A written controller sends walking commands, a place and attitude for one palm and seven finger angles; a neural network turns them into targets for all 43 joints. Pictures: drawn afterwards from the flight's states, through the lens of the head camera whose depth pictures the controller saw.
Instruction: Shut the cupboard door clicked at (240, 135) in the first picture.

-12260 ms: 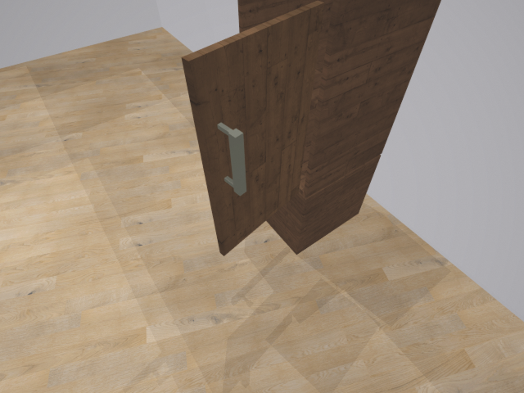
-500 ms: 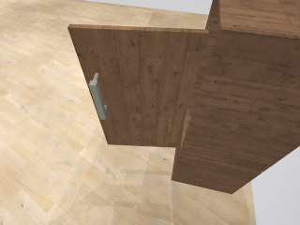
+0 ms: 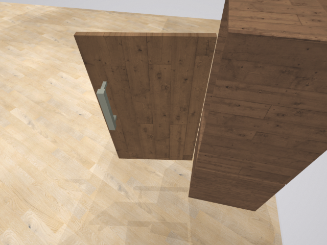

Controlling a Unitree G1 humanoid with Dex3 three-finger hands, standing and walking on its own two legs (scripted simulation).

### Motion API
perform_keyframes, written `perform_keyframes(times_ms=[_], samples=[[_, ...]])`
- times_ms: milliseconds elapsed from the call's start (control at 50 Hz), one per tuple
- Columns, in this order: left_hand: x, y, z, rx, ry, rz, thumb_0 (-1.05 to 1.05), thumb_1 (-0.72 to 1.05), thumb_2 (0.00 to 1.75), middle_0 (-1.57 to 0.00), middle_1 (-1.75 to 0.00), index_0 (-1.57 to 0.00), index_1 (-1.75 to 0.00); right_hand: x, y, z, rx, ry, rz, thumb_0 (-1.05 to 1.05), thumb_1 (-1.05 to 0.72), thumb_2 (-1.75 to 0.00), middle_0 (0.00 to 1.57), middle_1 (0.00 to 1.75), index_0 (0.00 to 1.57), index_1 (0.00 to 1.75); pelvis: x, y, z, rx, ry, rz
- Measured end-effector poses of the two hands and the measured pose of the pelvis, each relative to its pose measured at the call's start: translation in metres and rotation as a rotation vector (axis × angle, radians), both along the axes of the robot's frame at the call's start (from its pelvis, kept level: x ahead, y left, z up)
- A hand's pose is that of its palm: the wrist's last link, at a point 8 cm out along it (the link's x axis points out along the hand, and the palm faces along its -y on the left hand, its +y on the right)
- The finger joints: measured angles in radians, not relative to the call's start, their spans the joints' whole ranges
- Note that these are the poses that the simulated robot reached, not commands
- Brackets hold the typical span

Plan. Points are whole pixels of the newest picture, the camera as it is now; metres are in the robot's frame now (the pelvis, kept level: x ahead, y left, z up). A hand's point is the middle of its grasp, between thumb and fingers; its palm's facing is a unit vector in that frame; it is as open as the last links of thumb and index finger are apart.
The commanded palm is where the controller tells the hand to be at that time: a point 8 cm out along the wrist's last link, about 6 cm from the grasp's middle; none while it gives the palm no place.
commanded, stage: come to a stop and stand still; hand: left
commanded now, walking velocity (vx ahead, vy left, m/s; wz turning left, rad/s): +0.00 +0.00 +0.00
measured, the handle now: (108, 107) +0.50 +0.20 +0.03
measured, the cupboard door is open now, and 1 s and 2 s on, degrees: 100 100 100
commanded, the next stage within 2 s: look again from close up in 0.80 s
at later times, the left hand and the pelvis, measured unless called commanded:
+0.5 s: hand out of the picture +0.05 +0.17 -0.17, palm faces -0.02 -0.98 -0.21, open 7.3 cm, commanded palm none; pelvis +0.03 -0.01 +0.00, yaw +0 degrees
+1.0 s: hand out of the picture +0.06 +0.17 -0.17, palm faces -0.01 -0.97 -0.24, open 7.4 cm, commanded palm none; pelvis +0.05 -0.03 +0.00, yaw +1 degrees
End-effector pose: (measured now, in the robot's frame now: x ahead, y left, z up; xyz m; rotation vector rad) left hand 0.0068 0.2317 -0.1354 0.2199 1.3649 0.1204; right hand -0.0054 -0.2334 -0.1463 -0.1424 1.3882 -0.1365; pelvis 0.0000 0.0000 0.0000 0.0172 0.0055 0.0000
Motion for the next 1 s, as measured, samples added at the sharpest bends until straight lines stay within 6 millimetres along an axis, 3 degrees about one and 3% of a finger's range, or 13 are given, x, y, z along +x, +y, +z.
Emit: perform_keyframes(times_ms=[80, 160, 440, 580, 1000], samples=[[-0.003, -0.006, -0.003, -0.014, 0.031, 0.011, 0.0, 0.91, 0.9, -0.21, -0.3, -0.2, -0.3, -0.007, -0.002, 0.003, -0.01, 0.044, -0.009, 0.0, -0.91, -0.9, 0.19, 0.3, 0.2, 0.3, 0.006, -0.003, 0.001, -0.001, 0.0, 0.0], [0.0, -0.011, -0.006, -0.024, 0.044, 0.016, 0.0, 0.91, 0.9, -0.21, -0.3, -0.2, -0.3, -0.002, -0.003, 0.004, -0.014, 0.052, -0.012, 0.0, -0.91, -0.9, 0.19, 0.3, 0.2, 0.3, 0.011, -0.005, 0.002, -0.003, -0.001, 0.0], [0.03, -0.017, -0.007, -0.025, 0.005, 0.022, 0.0, 0.91, 0.9, -0.2, -0.3, -0.2, -0.3, 0.058, -0.005, 0.005, -0.017, -0.048, 0.011, 0.0, -0.92, -0.9, 0.2, 0.3, 0.2, 0.3, 0.029, -0.011, 0.002, -0.002, 0.001, -0.001], [0.041, -0.013, -0.005, -0.009, -0.01, 0.027, 0.0, 0.91, 0.9, -0.2, -0.3, -0.2, -0.3, 0.077, -0.01, 0.006, -0.024, -0.075, 0.021, 0.0, -0.91, -0.9, 0.19, 0.3, 0.2, 0.3, 0.037, -0.014, 0.002, 0.0, 0.0, 0.001], [0.051, -0.015, -0.002, 0.011, -0.009, 0.036, 0.0, 0.91, 0.9, -0.2, -0.3, -0.2, -0.3, 0.08, -0.029, 0.006, -0.042, -0.034, 0.028, 0.0, -0.91, -0.9, 0.19, 0.3, 0.2, 0.3, 0.047, -0.025, 0.003, 0.002, 0.002, 0.01]])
